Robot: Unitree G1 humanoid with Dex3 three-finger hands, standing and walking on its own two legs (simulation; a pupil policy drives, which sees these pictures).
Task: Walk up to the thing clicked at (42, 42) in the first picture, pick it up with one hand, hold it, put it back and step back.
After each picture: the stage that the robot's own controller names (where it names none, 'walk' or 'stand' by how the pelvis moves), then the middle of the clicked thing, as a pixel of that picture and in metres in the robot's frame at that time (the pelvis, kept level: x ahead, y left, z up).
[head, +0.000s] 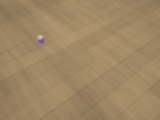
stand; (41, 40) +1.49 +0.47 -0.72
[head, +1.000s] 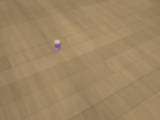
walk; (57, 45) +1.41 +0.22 -0.70
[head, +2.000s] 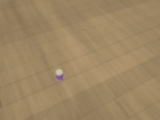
walk; (59, 75) +0.91 +0.18 -0.71
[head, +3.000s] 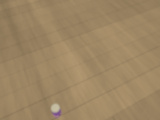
walk; (56, 110) +0.53 +0.21 -0.69
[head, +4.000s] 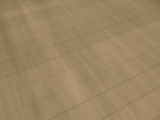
stand; out of the picture +0.36 +0.20 -0.70
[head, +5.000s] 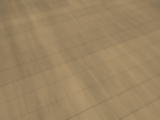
stand; out of the picture +0.35 +0.19 -0.72
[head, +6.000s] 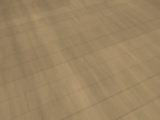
stand; out of the picture +0.36 +0.20 -0.72
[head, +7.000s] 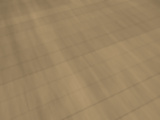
stand; out of the picture +0.35 +0.20 -0.72
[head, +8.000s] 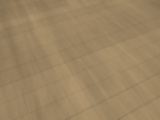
stand; out of the picture +0.35 +0.21 -0.73
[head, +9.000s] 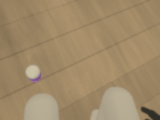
go down; (34, 74) +0.44 +0.18 -0.40
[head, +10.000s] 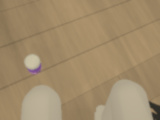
go down; (33, 64) +0.45 +0.18 -0.32
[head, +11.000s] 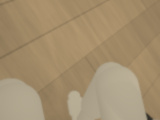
close in; out of the picture +0.45 +0.22 -0.24
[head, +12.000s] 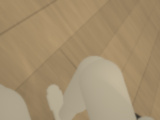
close; out of the picture +0.44 +0.24 -0.23
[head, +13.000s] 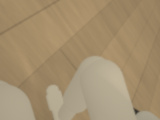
lift; out of the picture +0.43 +0.23 -0.24
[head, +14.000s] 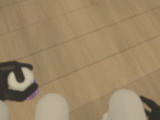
lift; (25, 85) +0.33 +0.20 -0.07
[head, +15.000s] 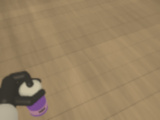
hold; (34, 98) +0.32 +0.17 +0.01
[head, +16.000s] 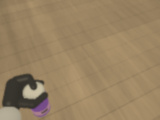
hold; (37, 100) +0.32 +0.16 -0.02
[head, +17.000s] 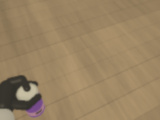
crouch; (31, 101) +0.32 +0.18 -0.05
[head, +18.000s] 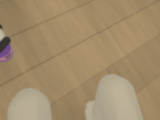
lower; out of the picture +0.48 +0.21 -0.11
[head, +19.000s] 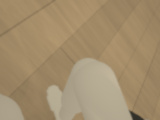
lower; out of the picture +0.51 +0.31 -0.25
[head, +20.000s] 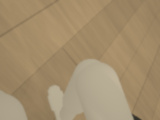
lower; out of the picture +0.50 +0.31 -0.25
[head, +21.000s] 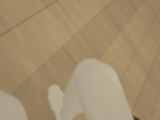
lower; out of the picture +0.51 +0.30 -0.25
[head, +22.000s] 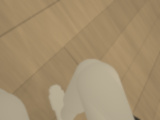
lower; out of the picture +0.50 +0.30 -0.26
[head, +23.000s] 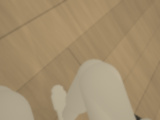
open; out of the picture +0.50 +0.30 -0.26
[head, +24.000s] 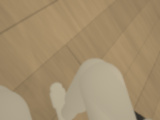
stand; out of the picture +0.49 +0.34 -0.24
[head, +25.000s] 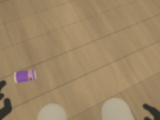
walk; (25, 76) +0.50 +0.31 -0.49
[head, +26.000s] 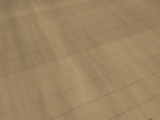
stand; out of the picture +0.44 +0.30 -0.69
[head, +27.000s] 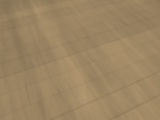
stand; out of the picture +0.44 +0.31 -0.69
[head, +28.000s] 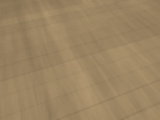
stand; out of the picture +0.45 +0.30 -0.74
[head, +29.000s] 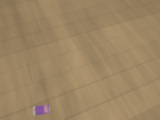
walk; (41, 109) +0.48 +0.26 -0.73
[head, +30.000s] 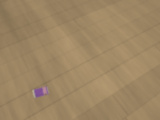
walk; (40, 92) +0.62 +0.33 -0.71
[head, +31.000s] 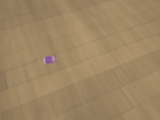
walk; (50, 59) +0.97 +0.32 -0.71
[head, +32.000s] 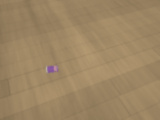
stand; (52, 69) +1.04 +0.29 -0.74
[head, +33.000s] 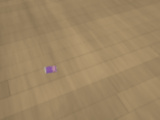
stand; (50, 69) +1.06 +0.32 -0.75
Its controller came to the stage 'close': yes
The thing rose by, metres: 0.70
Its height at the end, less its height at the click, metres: -0.02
